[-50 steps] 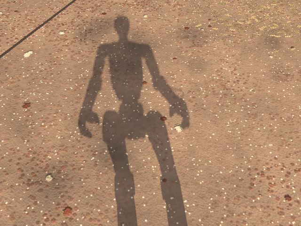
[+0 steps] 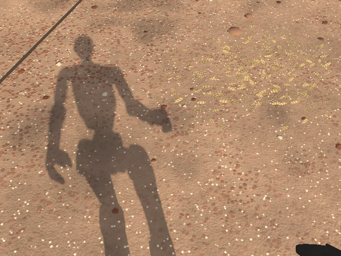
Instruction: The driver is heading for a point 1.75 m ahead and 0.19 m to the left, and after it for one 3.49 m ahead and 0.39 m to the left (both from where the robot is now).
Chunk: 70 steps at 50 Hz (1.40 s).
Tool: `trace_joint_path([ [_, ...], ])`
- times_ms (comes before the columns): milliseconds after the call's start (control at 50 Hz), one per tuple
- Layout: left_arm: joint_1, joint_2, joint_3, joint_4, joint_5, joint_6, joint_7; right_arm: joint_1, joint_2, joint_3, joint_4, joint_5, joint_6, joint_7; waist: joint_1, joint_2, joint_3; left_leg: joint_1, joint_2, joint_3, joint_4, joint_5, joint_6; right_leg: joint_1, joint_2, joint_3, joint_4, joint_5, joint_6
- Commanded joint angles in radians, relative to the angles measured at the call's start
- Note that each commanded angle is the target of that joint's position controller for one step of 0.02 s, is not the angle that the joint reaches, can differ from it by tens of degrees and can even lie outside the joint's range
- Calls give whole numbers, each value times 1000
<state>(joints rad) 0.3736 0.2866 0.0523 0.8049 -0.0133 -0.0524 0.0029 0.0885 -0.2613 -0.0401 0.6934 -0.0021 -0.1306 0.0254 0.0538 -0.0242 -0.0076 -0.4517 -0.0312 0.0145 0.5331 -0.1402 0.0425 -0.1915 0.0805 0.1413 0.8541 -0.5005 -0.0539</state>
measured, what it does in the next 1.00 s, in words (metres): walks ahead: right foot, then left foot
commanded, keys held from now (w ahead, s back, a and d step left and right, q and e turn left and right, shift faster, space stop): w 1.00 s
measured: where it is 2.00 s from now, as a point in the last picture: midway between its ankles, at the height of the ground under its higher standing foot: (185, 134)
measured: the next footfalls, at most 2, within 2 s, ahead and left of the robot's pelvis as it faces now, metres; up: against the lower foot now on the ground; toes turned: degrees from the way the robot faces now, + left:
right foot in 0.46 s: +0.41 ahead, -0.14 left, +0.00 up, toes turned -1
left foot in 1.00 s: +0.69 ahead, +0.10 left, +0.00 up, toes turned +2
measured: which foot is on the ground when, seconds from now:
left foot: down 0.00-0.48, up 0.50-0.98, down 1.00-1.00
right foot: up 0.00-0.44, down 0.46-1.00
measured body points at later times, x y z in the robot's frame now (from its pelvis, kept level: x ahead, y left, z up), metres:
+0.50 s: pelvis +0.26 -0.04 +0.00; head +0.30 -0.04 +0.44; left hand +0.50 +0.19 -0.07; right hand +0.25 -0.32 -0.14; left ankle +0.09 +0.10 -0.70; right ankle +0.37 -0.14 -0.73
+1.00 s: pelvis +0.52 -0.01 +0.00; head +0.55 +0.00 +0.45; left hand +0.51 +0.27 -0.13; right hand +0.75 -0.24 -0.08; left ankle +0.65 +0.10 -0.73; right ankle +0.37 -0.14 -0.73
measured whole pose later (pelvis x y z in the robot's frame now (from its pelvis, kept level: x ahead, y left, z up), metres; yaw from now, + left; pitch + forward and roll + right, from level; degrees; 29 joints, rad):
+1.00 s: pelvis +0.52 -0.01 +0.00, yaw +0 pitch +3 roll -2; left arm 0.41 0.29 0.06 0.87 -0.02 -0.05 0.00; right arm 0.04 -0.25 -0.03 0.72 0.01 -0.09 0.04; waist 0.08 0.03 0.00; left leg -0.50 0.04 0.01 0.49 -0.04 0.06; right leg 0.04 0.02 -0.03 0.32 -0.40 0.00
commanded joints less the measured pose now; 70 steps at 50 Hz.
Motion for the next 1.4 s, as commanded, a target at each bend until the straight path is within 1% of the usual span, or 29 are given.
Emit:
trace_joint_path([
  [20,-52,137,19,-109,-20,-38,-7,288,-142,-50,18,18,15,-7,-149,143,-129,647,373,-575,-224,-213,215,-619,-86,4,431,33,7],
  [40,-105,124,16,-122,-7,-38,-7,228,-131,-41,6,6,21,-6,-124,67,-59,516,333,-481,-254,-115,199,-588,-128,-33,385,113,12],
  [60,-121,112,20,-127,6,-37,-8,191,-115,-35,3,0,22,-3,-98,57,-16,428,298,-421,-283,-29,196,-560,-154,-43,327,161,19],
  [120,-74,66,16,-119,5,-23,-9,173,-109,-31,14,1,15,1,-50,117,-19,319,245,-297,-339,127,201,-468,-185,-72,236,210,40],
  [260,-275,20,-3,-173,9,-30,-14,245,-163,-43,70,17,31,-17,-105,92,21,310,199,-124,-376,237,165,-450,-174,-117,-150,533,66],
  [380,-408,41,2,-230,-5,-46,-43,320,-188,-48,122,27,57,-23,-135,105,58,447,269,-154,-308,222,142,-436,-137,-126,-313,490,25],
  [420,-359,65,12,-224,-2,-50,-47,304,-204,-54,127,27,67,-28,-95,119,32,481,278,-152,-239,350,121,-347,-113,-143,-349,425,-4],
  [440,-271,87,25,-200,3,-51,-44,283,-208,-54,125,28,72,-31,-40,116,-19,472,249,-121,-138,500,102,-213,-84,-172,-384,431,-26],
  [460,-122,136,49,-158,9,-50,-34,282,-183,-43,119,21,73,-33,24,92,-124,398,197,-78,44,537,73,18,-100,-159,-374,465,-61],
  [480,66,218,68,-131,19,-44,-22,287,-123,-18,90,-10,68,-35,82,-52,-285,184,126,-24,379,219,33,324,-312,82,-341,531,-133],
  [500,78,261,74,-115,20,-40,-31,420,-31,7,86,7,45,-26,8,-317,-384,-185,-30,-63,664,-426,-14,587,-483,533,-467,318,-282],
  [520,67,164,51,-124,6,-37,-31,351,-143,-16,99,26,30,-18,48,-183,-314,-299,30,-146,761,-431,-7,540,-454,543,-523,174,-248],
  [540,1,135,39,-129,2,-36,-28,251,-175,-26,70,39,22,-13,41,-119,-175,-342,74,-117,756,-334,0,407,-421,396,-542,205,-210],
  [560,-63,123,32,-136,9,-35,-29,203,-159,-24,63,30,22,-17,11,-34,-104,-305,116,-93,711,-247,-5,269,-379,297,-567,304,-192],
  [600,-128,87,22,-138,23,-40,-35,207,-136,-29,63,14,37,-19,-50,-47,-45,-210,162,-94,630,-163,-20,95,-323,182,-629,435,-186],
  [660,-128,97,28,-114,14,-57,-35,217,-97,-24,69,10,63,-26,-78,-54,-23,-180,171,-80,551,-104,-45,14,-303,88,-693,515,-204],
  [800,-39,141,38,-48,4,-43,-11,-13,-60,-10,12,7,51,-14,-8,-30,41,-201,144,-47,161,216,-58,51,-263,-51,-725,532,-158],
  [900,31,161,44,7,-7,-22,-6,-133,-72,-9,-38,20,39,12,27,-40,73,-202,113,-38,23,170,-29,177,-320,-36,-669,520,-145],
  [960,13,178,52,21,-10,-8,2,-87,-102,-19,-36,17,31,21,-16,-63,42,-104,83,-17,-26,67,11,236,-341,-30,-584,662,-116],
  [1000,-9,153,40,17,-5,1,6,147,-171,-57,34,10,30,9,-131,-38,-107,248,50,16,-53,88,63,166,-257,-102,-306,872,-67],
  [1020,2,98,16,-11,22,-2,10,329,-251,-78,64,-1,34,-2,-187,97,-266,551,249,-212,-24,142,132,-40,-188,-157,24,586,-26],
  [1040,123,-5,-12,-18,11,-24,0,354,-302,-87,82,0,38,4,-116,361,-359,832,421,-670,-151,-90,280,-429,-15,-120,318,-52,27],
  [1060,55,105,10,-6,-7,-42,-6,341,-203,-61,69,14,39,6,-159,234,-307,797,400,-699,-214,-231,249,-543,-69,-11,424,-81,18],
  [1080,-37,143,22,-34,-25,-52,-11,273,-170,-49,59,14,38,3,-150,177,-174,674,372,-559,-233,-209,209,-594,-116,-33,426,13,6],
  [1100,-84,131,20,-42,-20,-54,-6,205,-156,-43,48,7,39,3,-120,95,-103,539,334,-458,-254,-114,191,-560,-163,-62,383,105,9],
  [1140,-85,110,26,-40,-1,-40,-4,139,-113,-31,42,-9,35,6,-63,110,-42,363,278,-339,-313,27,182,-464,-213,-61,299,201,20],
  [1220,-104,68,21,-44,7,-10,4,155,-137,-40,72,0,20,0,-41,95,-3,285,257,-224,-392,144,206,-462,-227,-76,182,299,56],
  [1340,-292,34,9,-88,8,-22,-9,233,-163,-44,122,9,35,-21,-100,83,44,330,214,-100,-413,175,162,-473,-199,-110,-151,576,68],
  [1400,-383,31,4,-117,0,-30,-24,288,-176,-47,154,16,46,-24,-135,81,69,389,237,-95,-395,151,160,-466,-176,-127,-252,592,63],
])
Keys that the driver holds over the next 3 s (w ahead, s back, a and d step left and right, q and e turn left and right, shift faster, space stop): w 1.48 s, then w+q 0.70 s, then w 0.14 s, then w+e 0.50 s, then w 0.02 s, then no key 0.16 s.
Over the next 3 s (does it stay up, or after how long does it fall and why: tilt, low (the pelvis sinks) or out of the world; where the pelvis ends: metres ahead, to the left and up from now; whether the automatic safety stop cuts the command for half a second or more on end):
stays up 1.60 0.14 0.02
